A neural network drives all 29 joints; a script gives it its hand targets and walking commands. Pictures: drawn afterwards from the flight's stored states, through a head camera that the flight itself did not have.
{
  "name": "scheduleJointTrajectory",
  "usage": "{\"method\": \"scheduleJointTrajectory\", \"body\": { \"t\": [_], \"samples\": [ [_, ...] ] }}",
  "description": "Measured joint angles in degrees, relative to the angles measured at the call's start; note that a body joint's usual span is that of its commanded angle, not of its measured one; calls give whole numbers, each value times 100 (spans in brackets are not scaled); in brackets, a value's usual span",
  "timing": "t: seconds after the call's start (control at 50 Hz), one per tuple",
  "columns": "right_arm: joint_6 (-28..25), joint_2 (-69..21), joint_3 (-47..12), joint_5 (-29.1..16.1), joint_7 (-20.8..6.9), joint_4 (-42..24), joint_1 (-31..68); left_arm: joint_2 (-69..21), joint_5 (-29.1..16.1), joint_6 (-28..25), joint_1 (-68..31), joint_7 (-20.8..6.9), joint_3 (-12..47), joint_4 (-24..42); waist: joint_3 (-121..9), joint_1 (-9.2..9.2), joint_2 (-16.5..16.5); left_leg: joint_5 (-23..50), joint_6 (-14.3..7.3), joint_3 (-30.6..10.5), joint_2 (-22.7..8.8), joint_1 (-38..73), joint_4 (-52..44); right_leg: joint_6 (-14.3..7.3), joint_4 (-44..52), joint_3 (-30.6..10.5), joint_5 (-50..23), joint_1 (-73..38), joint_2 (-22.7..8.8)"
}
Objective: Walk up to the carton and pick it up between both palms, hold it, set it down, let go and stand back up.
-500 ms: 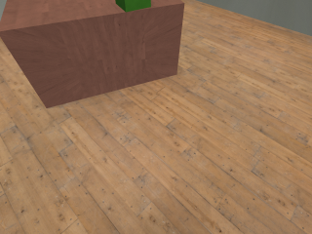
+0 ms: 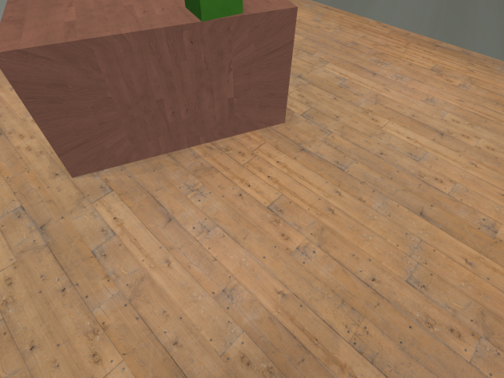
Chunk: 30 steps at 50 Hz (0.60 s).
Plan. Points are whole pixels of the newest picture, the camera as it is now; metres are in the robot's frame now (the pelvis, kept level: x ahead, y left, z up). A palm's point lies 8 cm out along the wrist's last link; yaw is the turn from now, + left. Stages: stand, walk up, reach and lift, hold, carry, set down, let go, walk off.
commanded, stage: stand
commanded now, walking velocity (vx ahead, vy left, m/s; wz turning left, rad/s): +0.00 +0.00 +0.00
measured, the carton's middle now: out of the picture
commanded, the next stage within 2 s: walk up in 1.40 s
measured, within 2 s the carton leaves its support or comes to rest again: neither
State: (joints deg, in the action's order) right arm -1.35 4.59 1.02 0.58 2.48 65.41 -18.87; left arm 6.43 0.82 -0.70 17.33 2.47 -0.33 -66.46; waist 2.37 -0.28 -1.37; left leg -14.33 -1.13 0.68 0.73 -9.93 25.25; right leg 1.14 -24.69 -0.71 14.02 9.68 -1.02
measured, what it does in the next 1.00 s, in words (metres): stands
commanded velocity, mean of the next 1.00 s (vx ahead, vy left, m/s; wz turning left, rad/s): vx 0.00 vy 0.00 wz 0.00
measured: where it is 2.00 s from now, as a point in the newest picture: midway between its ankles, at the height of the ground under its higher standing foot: outside the picture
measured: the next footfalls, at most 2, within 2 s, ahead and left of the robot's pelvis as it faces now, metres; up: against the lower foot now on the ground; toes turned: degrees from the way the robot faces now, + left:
left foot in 1.96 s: +0.14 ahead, +0.17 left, +0.00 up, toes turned +9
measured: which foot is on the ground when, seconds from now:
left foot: down 0.00-1.00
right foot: down 0.00-1.00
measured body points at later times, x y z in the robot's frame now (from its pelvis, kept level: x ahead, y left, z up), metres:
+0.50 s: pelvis +0.00 +0.00 +0.00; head +0.01 +0.01 +0.45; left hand -0.04 +0.20 -0.17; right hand -0.04 -0.20 -0.16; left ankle -0.01 +0.11 -0.74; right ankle -0.01 -0.13 -0.74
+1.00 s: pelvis -0.01 +0.00 +0.00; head +0.01 +0.01 +0.45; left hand -0.04 +0.20 -0.17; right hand -0.05 -0.20 -0.16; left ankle -0.01 +0.11 -0.74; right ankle -0.01 -0.13 -0.74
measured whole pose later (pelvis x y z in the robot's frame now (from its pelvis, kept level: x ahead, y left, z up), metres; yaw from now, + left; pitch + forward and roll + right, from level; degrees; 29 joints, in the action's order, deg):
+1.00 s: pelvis -0.01 +0.00 +0.00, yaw +0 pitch -2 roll +0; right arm -1.3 4.7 1.1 0.4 2.3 65.5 -19.6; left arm 6.3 0.5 -0.5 18.6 2.7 0.0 -66.3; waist 3.1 0.0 -1.1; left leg -13.2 -1.2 0.5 0.9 -9.7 24.3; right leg 1.4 -23.6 -0.5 12.8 9.3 -1.2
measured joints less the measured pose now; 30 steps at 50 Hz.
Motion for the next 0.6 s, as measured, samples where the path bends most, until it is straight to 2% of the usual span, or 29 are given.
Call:
{"method": "scheduleJointTrajectory", "body": {
  "t": [0.6],
  "samples": [
    [100,24,47,-4,12,40,-3,-18,-29,-1,130,18,14,-34,82,12,30,47,9,-2,-5,115,-55,0,50,3,-44,-112,4]
  ]
}}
